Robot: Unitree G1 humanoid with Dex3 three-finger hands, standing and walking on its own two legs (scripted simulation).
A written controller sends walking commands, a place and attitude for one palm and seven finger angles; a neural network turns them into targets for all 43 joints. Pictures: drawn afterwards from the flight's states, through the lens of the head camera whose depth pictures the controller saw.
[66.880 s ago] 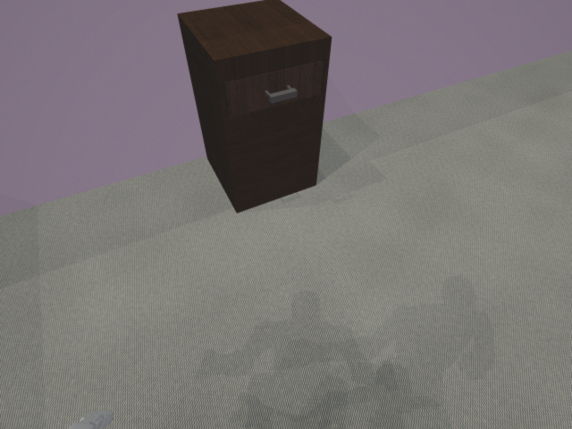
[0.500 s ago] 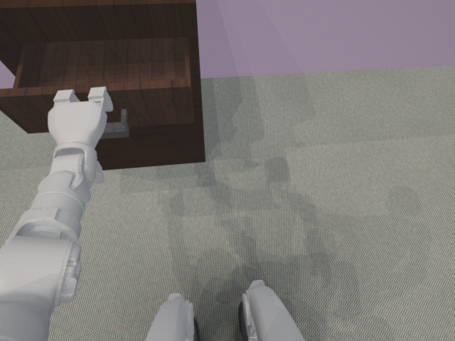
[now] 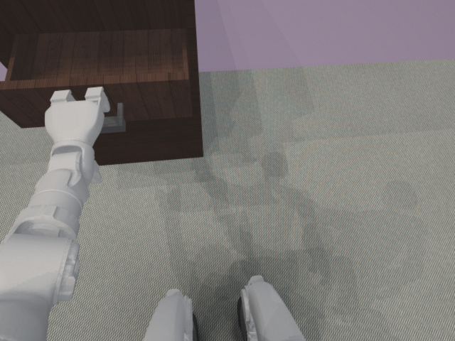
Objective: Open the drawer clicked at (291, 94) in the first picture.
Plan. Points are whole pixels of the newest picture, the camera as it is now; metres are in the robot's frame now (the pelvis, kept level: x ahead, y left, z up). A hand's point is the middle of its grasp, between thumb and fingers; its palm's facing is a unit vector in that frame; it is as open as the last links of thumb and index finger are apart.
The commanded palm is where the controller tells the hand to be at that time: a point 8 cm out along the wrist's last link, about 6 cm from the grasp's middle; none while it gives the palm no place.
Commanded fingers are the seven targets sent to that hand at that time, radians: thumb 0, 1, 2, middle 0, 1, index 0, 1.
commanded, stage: lower the fingers behind the handle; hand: left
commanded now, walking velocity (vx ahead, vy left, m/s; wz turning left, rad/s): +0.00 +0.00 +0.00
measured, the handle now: (98, 117) +0.56 +0.23 -0.08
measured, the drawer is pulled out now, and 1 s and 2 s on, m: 0.13 0.13 0.13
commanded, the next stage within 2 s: lift the hand off the handle in 1.36 s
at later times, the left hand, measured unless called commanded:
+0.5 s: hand (97, 140) +0.50 +0.22 -0.07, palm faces -0.10 +0.02 -1.00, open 13.8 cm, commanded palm +0.49 +0.21 -0.02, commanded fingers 0.00 -0.50 0.30 -0.30 -1.20 -0.30 -1.20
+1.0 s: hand (98, 143) +0.50 +0.22 -0.08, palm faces -0.04 +0.03 -1.00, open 13.9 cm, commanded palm +0.47 +0.21 -0.05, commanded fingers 0.00 -0.50 0.30 -0.30 -1.20 -0.30 -1.20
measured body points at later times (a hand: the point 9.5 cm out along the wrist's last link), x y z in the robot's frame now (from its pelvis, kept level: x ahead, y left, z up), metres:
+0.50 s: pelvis -0.01 +0.00 -0.03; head +0.17 +0.00 +0.38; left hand +0.50 +0.22 -0.01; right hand +0.00 -0.28 -0.16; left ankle -0.01 +0.10 -0.63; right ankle +0.03 -0.12 -0.63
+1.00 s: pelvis -0.02 -0.01 -0.05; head +0.16 +0.00 +0.36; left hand +0.50 +0.22 -0.02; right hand +0.00 -0.28 -0.19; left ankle -0.01 +0.10 -0.63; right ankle +0.03 -0.12 -0.63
